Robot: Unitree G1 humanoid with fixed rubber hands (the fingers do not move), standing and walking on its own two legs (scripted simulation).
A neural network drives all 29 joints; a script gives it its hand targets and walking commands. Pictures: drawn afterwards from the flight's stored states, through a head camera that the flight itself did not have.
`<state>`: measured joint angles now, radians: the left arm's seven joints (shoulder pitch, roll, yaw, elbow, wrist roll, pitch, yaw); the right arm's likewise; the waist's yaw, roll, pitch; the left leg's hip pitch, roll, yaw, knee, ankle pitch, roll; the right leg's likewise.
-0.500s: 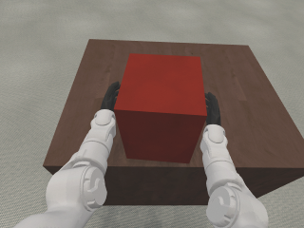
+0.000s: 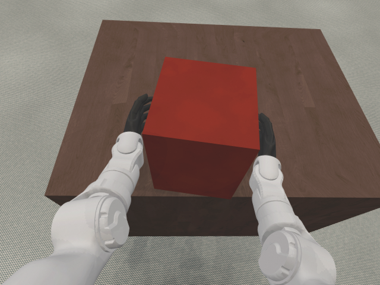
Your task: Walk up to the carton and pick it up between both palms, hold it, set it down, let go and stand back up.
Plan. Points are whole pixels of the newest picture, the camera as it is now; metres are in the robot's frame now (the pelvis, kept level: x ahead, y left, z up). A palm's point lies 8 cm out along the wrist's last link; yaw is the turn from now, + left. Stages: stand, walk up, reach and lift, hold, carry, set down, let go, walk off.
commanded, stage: set down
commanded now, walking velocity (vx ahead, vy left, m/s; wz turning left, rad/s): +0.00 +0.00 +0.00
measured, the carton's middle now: (200, 133) +0.46 -0.05 -0.01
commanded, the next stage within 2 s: none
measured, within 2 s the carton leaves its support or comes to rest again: neither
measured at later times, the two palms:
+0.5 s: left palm (134, 131) +0.45 +0.10 +0.02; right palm (264, 153) +0.39 -0.18 +0.01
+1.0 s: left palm (134, 128) +0.46 +0.11 +0.02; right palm (264, 152) +0.39 -0.18 +0.01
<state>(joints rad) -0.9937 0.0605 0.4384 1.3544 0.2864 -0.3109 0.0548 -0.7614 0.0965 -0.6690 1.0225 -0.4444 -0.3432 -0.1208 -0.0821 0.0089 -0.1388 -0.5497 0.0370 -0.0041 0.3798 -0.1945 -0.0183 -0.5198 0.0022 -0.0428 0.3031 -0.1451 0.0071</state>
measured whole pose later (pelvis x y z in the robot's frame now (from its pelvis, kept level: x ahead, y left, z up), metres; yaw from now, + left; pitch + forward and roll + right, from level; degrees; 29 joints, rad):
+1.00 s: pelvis -0.01 +0.00 +0.00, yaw -1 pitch +22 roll -1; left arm -1.05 0.11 0.48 1.41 0.33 -0.35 0.04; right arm -0.83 0.11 -0.73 1.05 -0.48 -0.34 -0.09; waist -0.10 0.00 -0.13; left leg -0.60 0.04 0.02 0.41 -0.19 -0.01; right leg -0.58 0.00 -0.02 0.33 -0.13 0.01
